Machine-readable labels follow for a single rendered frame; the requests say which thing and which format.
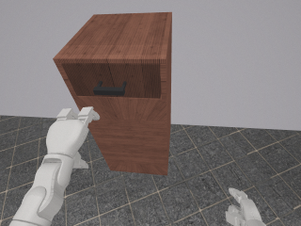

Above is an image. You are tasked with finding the drawer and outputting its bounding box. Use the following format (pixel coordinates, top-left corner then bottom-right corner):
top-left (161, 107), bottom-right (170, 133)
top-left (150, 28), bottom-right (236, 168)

top-left (61, 63), bottom-right (162, 99)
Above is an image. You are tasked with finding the handle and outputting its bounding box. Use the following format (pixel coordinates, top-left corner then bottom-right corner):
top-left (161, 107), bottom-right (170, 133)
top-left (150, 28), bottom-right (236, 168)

top-left (93, 81), bottom-right (127, 96)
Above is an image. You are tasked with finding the left robot hand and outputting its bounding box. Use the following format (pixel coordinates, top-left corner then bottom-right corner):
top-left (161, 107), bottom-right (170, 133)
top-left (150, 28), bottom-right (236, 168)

top-left (46, 106), bottom-right (100, 169)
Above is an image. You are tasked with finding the right robot hand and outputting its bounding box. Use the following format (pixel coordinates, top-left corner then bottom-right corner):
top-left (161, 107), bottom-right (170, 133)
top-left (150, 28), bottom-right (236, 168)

top-left (225, 187), bottom-right (262, 226)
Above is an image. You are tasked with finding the left robot forearm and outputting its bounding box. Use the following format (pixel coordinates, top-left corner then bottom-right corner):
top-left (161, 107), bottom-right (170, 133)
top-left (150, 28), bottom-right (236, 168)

top-left (8, 153), bottom-right (75, 226)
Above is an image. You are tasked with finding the cabinet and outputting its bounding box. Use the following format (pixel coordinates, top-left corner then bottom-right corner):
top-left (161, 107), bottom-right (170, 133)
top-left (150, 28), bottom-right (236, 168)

top-left (53, 11), bottom-right (172, 176)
